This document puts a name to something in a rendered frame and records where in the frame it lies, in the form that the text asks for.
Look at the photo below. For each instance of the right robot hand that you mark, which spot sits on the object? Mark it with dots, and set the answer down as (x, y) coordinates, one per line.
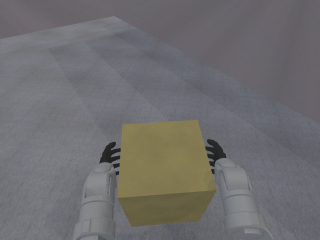
(217, 151)

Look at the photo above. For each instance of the left robot hand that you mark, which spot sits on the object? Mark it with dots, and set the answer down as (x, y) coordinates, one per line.
(107, 153)

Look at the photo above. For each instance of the carton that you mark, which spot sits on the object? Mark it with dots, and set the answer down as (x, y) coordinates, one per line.
(164, 173)

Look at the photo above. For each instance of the robot left forearm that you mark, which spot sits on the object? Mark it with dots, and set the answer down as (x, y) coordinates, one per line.
(97, 205)

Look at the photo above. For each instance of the robot right forearm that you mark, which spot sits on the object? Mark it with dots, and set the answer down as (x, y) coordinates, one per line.
(242, 217)

